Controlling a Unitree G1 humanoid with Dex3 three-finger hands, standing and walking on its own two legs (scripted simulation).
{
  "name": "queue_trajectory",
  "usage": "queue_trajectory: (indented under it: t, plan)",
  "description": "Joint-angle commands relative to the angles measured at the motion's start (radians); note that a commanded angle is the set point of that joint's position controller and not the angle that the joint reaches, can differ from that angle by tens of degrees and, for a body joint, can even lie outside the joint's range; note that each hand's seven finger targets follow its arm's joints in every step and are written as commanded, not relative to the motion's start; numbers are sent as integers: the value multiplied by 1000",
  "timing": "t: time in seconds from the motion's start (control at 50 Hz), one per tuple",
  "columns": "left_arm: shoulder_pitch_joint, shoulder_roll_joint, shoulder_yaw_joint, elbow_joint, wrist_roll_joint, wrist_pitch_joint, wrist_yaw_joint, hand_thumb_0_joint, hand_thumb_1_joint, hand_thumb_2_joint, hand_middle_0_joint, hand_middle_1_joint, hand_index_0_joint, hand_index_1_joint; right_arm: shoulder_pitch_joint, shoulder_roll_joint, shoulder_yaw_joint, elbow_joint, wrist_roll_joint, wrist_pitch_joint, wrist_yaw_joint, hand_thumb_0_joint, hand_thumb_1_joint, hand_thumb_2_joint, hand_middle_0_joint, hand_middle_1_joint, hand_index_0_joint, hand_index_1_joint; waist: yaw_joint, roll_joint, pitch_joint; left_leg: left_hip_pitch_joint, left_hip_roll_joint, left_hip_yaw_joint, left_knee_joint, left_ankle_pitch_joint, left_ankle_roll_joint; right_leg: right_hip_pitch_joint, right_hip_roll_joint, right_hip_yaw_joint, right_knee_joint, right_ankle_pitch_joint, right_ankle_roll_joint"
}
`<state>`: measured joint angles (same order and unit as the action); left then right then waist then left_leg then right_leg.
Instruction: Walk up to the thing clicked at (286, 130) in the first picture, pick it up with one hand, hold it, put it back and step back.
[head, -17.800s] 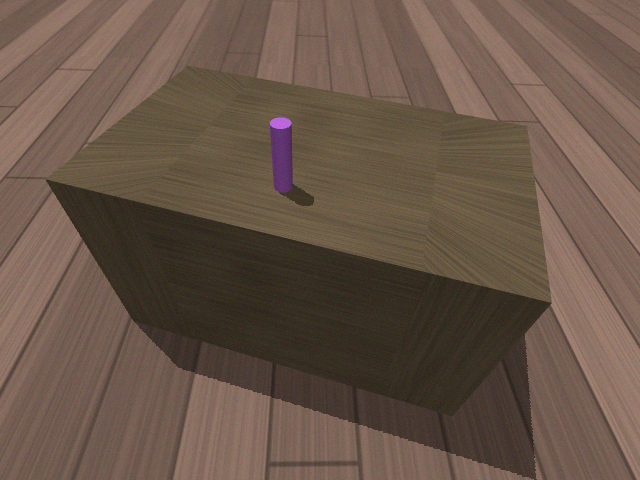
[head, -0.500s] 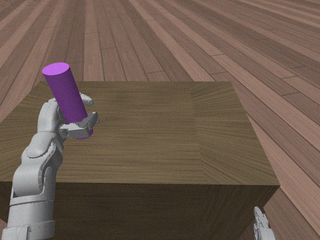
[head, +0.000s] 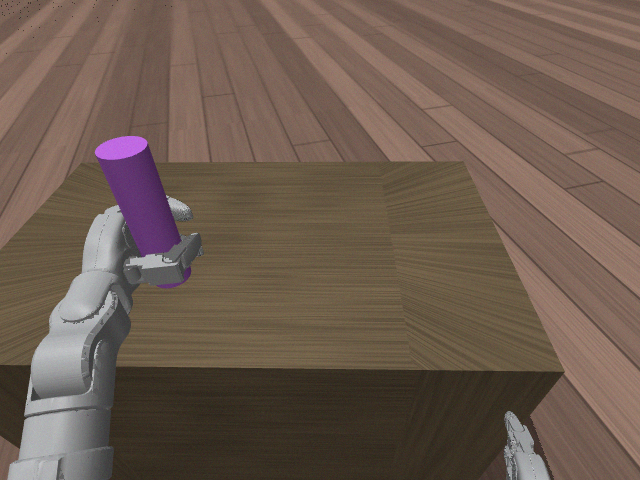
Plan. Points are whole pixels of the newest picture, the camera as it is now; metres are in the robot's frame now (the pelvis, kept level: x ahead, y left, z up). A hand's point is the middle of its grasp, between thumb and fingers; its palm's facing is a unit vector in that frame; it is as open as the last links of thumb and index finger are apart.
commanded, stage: hold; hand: left
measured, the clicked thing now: (150, 219) +0.34 +0.18 +0.22
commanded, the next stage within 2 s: crouch in 0.56 s
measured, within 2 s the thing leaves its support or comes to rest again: neither
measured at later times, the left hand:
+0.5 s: hand (177, 251) +0.34 +0.16 +0.18, palm faces +0.10 -0.99 +0.01, open 6.0 cm
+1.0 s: hand (186, 257) +0.36 +0.17 +0.14, palm faces +0.12 -0.99 +0.01, open 6.0 cm
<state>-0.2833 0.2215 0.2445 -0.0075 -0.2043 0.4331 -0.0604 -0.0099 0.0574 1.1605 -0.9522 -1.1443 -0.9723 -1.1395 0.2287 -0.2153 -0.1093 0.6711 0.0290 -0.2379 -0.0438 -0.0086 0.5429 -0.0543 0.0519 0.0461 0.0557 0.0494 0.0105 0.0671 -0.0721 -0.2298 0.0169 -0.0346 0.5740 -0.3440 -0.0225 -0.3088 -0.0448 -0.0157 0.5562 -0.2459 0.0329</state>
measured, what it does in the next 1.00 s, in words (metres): stands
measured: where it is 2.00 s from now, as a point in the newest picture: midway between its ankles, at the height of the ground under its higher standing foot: outside the picture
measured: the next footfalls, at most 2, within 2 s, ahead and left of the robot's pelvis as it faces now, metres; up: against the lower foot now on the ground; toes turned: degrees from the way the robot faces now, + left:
none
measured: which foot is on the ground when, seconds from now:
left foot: down 0.00-1.00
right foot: down 0.00-1.00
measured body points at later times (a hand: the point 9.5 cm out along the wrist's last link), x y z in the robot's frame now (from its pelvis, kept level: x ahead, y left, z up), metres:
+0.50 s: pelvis -0.01 +0.00 +0.00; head -0.03 -0.03 +0.45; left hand +0.32 +0.22 +0.18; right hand +0.16 -0.26 -0.08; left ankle -0.02 +0.13 -0.73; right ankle +0.03 -0.14 -0.73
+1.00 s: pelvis -0.01 -0.01 +0.00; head -0.02 -0.02 +0.45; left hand +0.35 +0.22 +0.15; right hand +0.15 -0.25 -0.08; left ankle -0.02 +0.13 -0.73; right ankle +0.03 -0.14 -0.73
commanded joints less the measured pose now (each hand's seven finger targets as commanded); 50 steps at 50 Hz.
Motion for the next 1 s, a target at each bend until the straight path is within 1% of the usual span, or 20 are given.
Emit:
queue_trajectory:
  t: [0.0, 0.04, 0.06, 0.12, 0.32, 0.34, 0.38, 0.4, 0.44, 0.46, 0.5, 0.54, 0.6, 0.64, 0.66, 0.74, 0.76, 0.8, 0.88, 0.98]
  plan:
    - [-427, 176, 70, -275, -16, -96, 9, 0, 615, 1325, -1342, -1440, -1366, -1431, -85, -129, -55, -155, 6, -61, -6, 0, 554, -50, 49, 50, 50, 50, -9, -72, -224, 34, -29, 35, -79, 278, 24, 117, 34, -50, -63, 197, -23]
    - [-465, 200, 97, -306, -21, -113, 21, 0, 593, 1309, -1336, -1425, -1358, -1418, -93, -134, -57, -182, 7, -69, -9, 0, 552, -51, 49, 50, 50, 50, -11, -64, -246, 48, -28, 37, -76, 280, 23, 124, 34, -47, -63, 200, -22]
    - [-478, 179, 67, -320, -17, -118, 21, 0, 596, 1310, -1345, -1435, -1368, -1426, -94, -113, -35, -197, 7, -70, -7, 0, 552, -50, 49, 50, 50, 50, -16, -48, -255, 53, -29, 37, -74, 293, 22, 131, 32, -46, -58, 214, -24]
    - [-462, 194, 79, -280, -6, -122, 37, 0, 590, 1318, -1332, -1431, -1355, -1424, -98, -119, -43, -172, 5, -68, -13, 0, 553, -50, 49, 50, 50, 50, -8, -28, -232, 42, -28, 37, -75, 305, 16, 123, 31, -44, -57, 220, -27]
    - [-389, 169, 69, -145, -24, -79, -8, 0, 618, 1346, -1386, -1467, -1410, -1459, -112, -120, -42, -172, 9, -61, 1, 0, 556, -49, 49, 50, 50, 50, 4, -94, -143, -9, -25, 37, -110, 201, 26, 99, 36, -53, -96, 125, -25]
    - [-387, 153, 55, -177, -27, -79, -11, 0, 619, 1340, -1377, -1461, -1402, -1452, -104, -92, -17, -166, 11, -59, 8, 0, 561, -47, 49, 50, 50, 50, 8, -79, -147, -11, -28, 41, -112, 195, 27, 99, 36, -53, -97, 120, -26]
    - [-410, 181, 78, -223, -28, -85, -9, 0, 607, 1333, -1362, -1456, -1389, -1446, -93, -123, -39, -185, 8, -59, 3, 0, 558, -48, 49, 50, 50, 50, 3, -80, -192, 22, -25, 41, -110, 211, 27, 108, 36, -50, -95, 132, -25]
    - [-400, 156, 51, -225, -24, -86, -5, 0, 607, 1324, -1355, -1451, -1384, -1437, -108, -132, -52, -175, 10, -61, 6, 0, 559, -47, 49, 50, 50, 50, 1, -71, -167, 8, -26, 39, -113, 198, 24, 98, 39, -53, -90, 123, -26]
    - [-425, 173, 71, -288, -22, -101, 9, 0, 601, 1318, -1347, -1443, -1374, -1431, -106, -114, -35, -184, 9, -61, 5, 0, 558, -48, 50, 50, 50, 50, 7, -53, -194, 20, -25, 37, -112, 209, 22, 109, 40, -52, -87, 132, -27]
    - [-433, 154, 51, -317, -18, -108, 16, 0, 607, 1316, -1331, -1434, -1358, -1422, -112, -118, -44, -200, 8, -64, 0, 0, 558, -48, 49, 50, 50, 50, -7, -46, -237, 50, -29, 40, -104, 221, 24, 122, 36, -47, -81, 147, -26]
    - [-453, 208, 96, -370, -11, -124, 37, 0, 577, 1302, -1319, -1420, -1345, -1410, -111, -130, -52, -190, 4, -63, -8, 0, 552, -50, 50, 50, 50, 50, 3, -27, -262, 50, -29, 39, -100, 237, 21, 141, 35, -45, -79, 158, -26]
    - [-440, 188, 81, -370, -8, -127, 50, 0, 583, 1325, -1340, -1447, -1363, -1439, -114, -123, -48, -187, 2, -69, -17, 0, 549, -52, 49, 50, 50, 50, -6, -45, -247, 51, -32, 40, -92, 226, 25, 140, 34, -44, -83, 154, -21]
    - [-442, 185, 69, -346, -3, -131, 53, 0, 583, 1346, -1359, -1463, -1378, -1459, -139, -102, -30, -164, 2, -70, -27, 0, 546, -53, 49, 50, 50, 50, -5, -41, -227, 38, -35, 39, -100, 213, 25, 138, 30, -42, -86, 147, -22]
    - [-421, 174, 68, -251, -6, -118, 46, 0, 498, 1403, -1401, -1541, -1415, -1544, -139, -113, -44, -127, 0, -66, -32, 0, 532, -61, 50, 51, 50, 51, -12, -81, -146, 6, -33, 39, -104, 188, 28, 106, 32, -46, -97, 126, -19]
    - [-416, 154, 46, -236, -7, -110, 38, 0, 490, 1335, -1413, -1499, -1429, -1494, -136, -101, -36, -103, 1, -68, -29, 0, 551, -47, 51, 50, 50, 50, -11, -68, -134, 2, -37, 42, -107, 173, 29, 97, 29, -44, -99, 117, -20]
    - [-385, 139, 16, -134, -9, -80, -5, 0, 526, 1368, -1463, -1529, -1478, -1526, -137, -66, 14, -118, 7, -71, -15, 0, 576, -40, 50, 50, 50, 50, -15, -86, -108, -5, -34, 43, -116, 163, 33, 72, 31, -47, -107, 105, -21]
    - [-396, 146, 17, -120, -10, -78, -15, 0, 509, 1377, -1472, -1543, -1487, -1541, -117, -60, 32, -135, 6, -69, -12, 0, 577, -40, 50, 50, 50, 50, -22, -92, -128, 9, -32, 41, -116, 183, 34, 73, 33, -46, -106, 124, -22]
    - [-417, 185, 48, -80, -12, -81, -21, 0, 520, 1386, -1457, -1545, -1475, -1539, -100, -96, 4, -137, 5, -70, -7, 0, 588, -38, 50, 50, 50, 50, -24, -99, -137, 6, -28, 38, -115, 203, 32, 83, 34, -47, -100, 140, -24]
    - [-513, 239, 100, -13, -4, -138, -2, 0, 580, 1364, -1410, -1496, -1426, -1491, -89, -127, -27, -126, -1, -78, -1, 0, 586, -39, 50, 50, 50, 50, -33, -107, -164, -4, -30, 41, -107, 195, 32, 82, 34, -38, -93, 137, -21]
    - [-660, 231, 63, 70, 13, -294, 13, 0, 584, 1340, -1361, -1456, -1379, -1449, -144, -100, 7, -184, 0, -107, -6, 0, 573, -43, 50, 50, 50, 50, -57, -90, -250, -6, -29, 36, -75, 208, 34, 81, 32, -22, -60, 164, -18]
